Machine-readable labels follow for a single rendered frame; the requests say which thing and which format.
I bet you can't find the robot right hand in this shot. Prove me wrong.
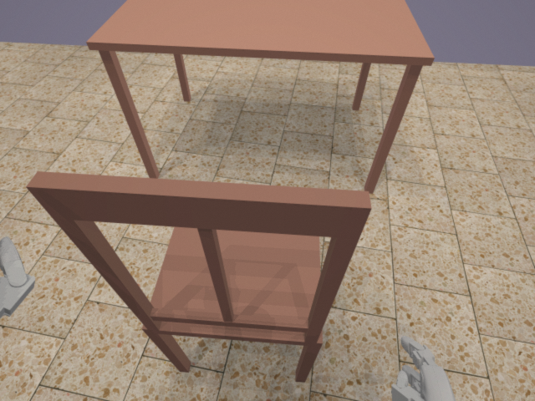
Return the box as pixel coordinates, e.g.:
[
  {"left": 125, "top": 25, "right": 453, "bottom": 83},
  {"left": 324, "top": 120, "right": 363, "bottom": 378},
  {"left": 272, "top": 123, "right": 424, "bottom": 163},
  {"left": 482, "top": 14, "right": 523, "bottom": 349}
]
[{"left": 391, "top": 336, "right": 456, "bottom": 401}]

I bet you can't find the robot left hand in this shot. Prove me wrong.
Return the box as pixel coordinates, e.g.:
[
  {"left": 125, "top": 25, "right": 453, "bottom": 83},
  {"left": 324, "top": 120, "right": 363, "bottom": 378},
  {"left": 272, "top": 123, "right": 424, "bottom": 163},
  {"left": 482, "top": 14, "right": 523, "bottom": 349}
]
[{"left": 0, "top": 236, "right": 35, "bottom": 318}]

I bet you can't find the table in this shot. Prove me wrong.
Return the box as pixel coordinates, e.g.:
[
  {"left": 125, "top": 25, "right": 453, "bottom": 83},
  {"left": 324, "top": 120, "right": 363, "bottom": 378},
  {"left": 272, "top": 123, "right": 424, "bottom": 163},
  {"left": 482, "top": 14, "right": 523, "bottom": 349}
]
[{"left": 86, "top": 0, "right": 435, "bottom": 194}]

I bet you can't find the chair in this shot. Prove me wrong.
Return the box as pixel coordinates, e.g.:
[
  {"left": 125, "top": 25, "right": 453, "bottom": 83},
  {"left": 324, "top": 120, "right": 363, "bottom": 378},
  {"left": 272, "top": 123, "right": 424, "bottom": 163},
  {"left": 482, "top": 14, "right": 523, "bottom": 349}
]
[{"left": 26, "top": 171, "right": 372, "bottom": 383}]

